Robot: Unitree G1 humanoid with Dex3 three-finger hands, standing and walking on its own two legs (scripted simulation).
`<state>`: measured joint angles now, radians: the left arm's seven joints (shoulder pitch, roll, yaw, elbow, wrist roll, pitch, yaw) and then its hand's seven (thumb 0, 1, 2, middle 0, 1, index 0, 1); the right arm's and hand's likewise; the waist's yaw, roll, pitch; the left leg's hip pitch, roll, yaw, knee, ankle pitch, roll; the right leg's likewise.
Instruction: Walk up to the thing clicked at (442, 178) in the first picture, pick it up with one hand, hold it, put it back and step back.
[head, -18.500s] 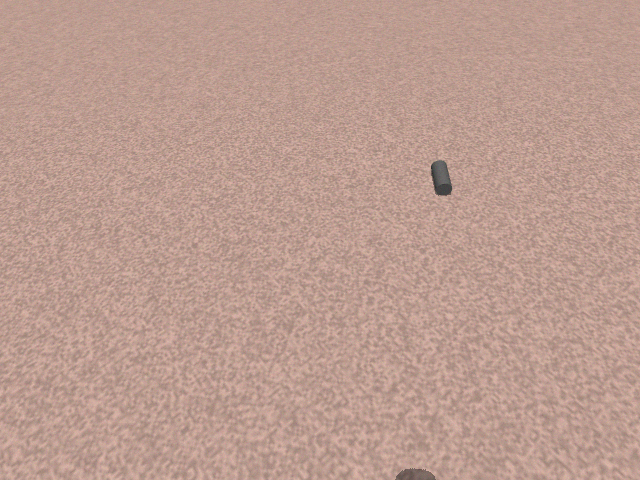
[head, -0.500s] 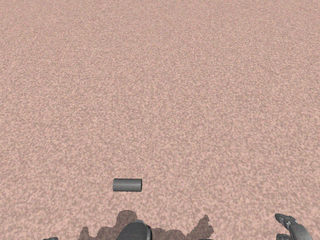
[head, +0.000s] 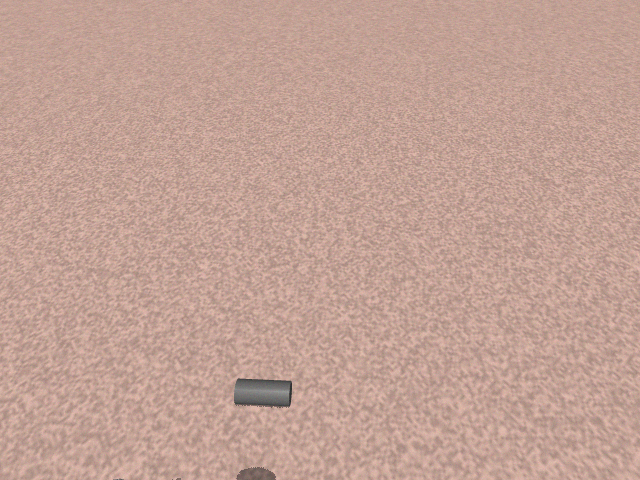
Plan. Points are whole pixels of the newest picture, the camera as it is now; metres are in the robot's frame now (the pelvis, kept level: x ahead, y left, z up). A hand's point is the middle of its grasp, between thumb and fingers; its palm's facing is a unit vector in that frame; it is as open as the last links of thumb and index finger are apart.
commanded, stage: walk up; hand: left
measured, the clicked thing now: (263, 392) +0.47 +0.22 -0.73
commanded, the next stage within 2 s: stand in 1.16 s
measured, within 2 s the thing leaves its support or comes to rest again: neither
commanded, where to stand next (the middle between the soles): +0.08 -0.01 m, yaw -1 degrees
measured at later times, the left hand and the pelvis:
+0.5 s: hand out of the picture +0.11 +0.27 -0.14, palm faces +0.01 -0.94 -0.35, open 7.4 cm; pelvis +0.02 +0.01 +0.01, yaw +1 degrees
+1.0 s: hand out of the picture +0.10 +0.26 -0.14, palm faces +0.02 -0.94 -0.34, open 7.4 cm; pelvis +0.03 +0.01 +0.02, yaw +1 degrees
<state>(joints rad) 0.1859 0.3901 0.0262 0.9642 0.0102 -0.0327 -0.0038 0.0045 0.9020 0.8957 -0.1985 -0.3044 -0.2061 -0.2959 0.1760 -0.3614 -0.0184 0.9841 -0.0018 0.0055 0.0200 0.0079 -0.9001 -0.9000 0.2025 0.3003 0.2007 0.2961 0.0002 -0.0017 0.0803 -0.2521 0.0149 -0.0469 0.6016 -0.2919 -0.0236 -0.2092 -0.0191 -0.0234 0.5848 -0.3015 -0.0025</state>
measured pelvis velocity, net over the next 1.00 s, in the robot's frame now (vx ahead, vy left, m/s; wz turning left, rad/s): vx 0.03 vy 0.01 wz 0.02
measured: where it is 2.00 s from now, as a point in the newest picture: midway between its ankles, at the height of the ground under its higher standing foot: outside the picture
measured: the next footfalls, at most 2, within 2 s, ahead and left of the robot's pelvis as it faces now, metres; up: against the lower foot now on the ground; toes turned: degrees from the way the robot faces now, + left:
none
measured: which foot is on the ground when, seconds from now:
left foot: down 0.00-1.00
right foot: down 0.00-1.00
